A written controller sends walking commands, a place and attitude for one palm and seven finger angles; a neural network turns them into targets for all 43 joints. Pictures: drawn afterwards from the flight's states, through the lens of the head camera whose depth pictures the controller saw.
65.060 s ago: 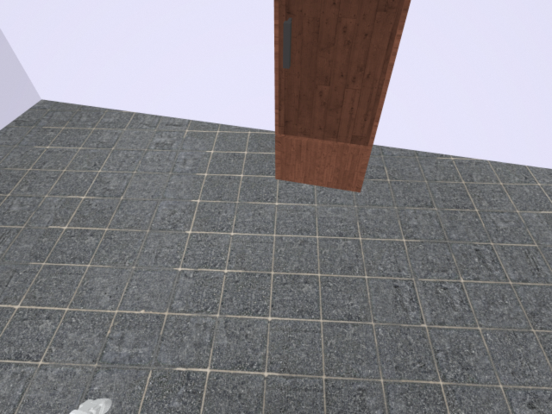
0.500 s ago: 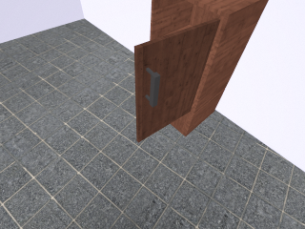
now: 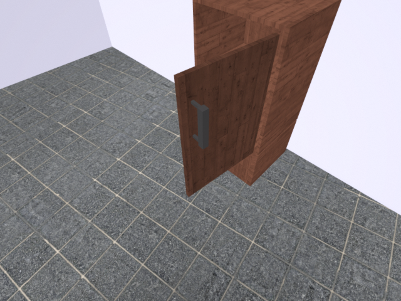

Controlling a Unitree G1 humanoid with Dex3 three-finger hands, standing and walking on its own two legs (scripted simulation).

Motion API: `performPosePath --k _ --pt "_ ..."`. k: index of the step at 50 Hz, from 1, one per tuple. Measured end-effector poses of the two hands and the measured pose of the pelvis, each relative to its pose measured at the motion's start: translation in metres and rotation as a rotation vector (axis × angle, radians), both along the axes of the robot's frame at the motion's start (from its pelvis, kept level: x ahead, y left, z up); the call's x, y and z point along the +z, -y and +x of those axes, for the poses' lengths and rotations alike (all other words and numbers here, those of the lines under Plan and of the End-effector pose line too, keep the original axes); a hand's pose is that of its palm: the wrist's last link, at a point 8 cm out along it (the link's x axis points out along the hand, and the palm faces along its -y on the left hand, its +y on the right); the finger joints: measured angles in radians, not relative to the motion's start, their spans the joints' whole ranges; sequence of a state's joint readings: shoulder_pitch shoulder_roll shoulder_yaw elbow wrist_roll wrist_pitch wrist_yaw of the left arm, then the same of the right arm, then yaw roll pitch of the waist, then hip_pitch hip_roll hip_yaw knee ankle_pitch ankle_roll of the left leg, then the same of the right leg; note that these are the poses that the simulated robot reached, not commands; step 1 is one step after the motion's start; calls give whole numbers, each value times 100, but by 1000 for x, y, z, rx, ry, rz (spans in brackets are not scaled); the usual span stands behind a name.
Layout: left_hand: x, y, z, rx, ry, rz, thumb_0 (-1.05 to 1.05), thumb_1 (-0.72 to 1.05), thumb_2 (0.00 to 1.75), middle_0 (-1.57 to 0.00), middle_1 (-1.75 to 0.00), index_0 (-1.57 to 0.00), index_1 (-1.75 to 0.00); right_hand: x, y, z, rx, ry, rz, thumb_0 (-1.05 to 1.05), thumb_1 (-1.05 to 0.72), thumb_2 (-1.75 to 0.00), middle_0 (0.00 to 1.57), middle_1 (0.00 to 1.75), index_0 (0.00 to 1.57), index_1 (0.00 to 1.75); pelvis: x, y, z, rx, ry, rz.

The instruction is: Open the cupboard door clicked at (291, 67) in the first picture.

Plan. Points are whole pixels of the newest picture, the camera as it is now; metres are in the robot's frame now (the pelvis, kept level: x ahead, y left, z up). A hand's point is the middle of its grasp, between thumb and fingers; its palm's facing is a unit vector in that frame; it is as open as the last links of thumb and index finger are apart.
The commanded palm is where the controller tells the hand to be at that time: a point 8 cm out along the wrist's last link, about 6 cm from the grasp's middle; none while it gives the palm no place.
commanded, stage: let the arm hang, fingers relaxed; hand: left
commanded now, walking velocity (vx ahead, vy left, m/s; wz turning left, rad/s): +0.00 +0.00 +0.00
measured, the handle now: (199, 124) +0.62 +0.04 -0.04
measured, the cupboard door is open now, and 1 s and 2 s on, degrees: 83 83 83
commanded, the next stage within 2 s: look to check the result in 0.24 s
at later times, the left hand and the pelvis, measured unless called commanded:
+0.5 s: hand out of the picture -0.02 +0.17 -0.17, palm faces +0.04 -0.98 -0.19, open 7.3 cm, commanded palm none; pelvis +0.01 +0.01 +0.00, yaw +0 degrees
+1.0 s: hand out of the picture +0.01 +0.16 -0.17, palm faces +0.04 -0.98 -0.19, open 7.3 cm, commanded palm none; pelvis +0.02 +0.00 +0.00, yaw +0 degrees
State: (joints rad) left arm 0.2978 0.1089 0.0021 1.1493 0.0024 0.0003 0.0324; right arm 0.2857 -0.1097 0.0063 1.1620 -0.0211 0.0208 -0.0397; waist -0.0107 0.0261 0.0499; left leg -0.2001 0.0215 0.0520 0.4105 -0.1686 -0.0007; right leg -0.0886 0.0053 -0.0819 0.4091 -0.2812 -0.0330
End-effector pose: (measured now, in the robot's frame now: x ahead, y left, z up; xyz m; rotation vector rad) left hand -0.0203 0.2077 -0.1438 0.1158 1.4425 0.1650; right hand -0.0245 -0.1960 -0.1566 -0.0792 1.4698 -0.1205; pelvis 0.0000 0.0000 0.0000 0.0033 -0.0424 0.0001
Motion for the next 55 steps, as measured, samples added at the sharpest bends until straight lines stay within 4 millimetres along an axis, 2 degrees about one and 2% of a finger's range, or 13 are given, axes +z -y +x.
performPosePath --k 7,25,46,55 --pt "-4 6 2 -1 3 -23 1 92 90 -20 -29 -20 -30 3 1 -1 -9 4 -18 1 -91 -90 20 30 20 30 0 -2 0 -1 -4 0" --pt "0 -9 -6 9 -40 7 1 91 90 -20 -29 -20 -30 4 3 7 3 -3 -29 1 -91 -90 20 30 20 30 0 -5 6 0 -13 1" --pt "1 -6 22 -6 -2 6 1 91 90 -20 -29 -20 -30 5 13 28 14 14 -43 1 -91 -90 20 30 20 30 1 -2 18 0 -20 6" --pt "1 -4 28 -7 2 11 1 91 90 -20 -29 -20 -30 5 17 35 15 15 -48 1 -91 -90 20 30 20 30 1 1 23 1 -22 7"
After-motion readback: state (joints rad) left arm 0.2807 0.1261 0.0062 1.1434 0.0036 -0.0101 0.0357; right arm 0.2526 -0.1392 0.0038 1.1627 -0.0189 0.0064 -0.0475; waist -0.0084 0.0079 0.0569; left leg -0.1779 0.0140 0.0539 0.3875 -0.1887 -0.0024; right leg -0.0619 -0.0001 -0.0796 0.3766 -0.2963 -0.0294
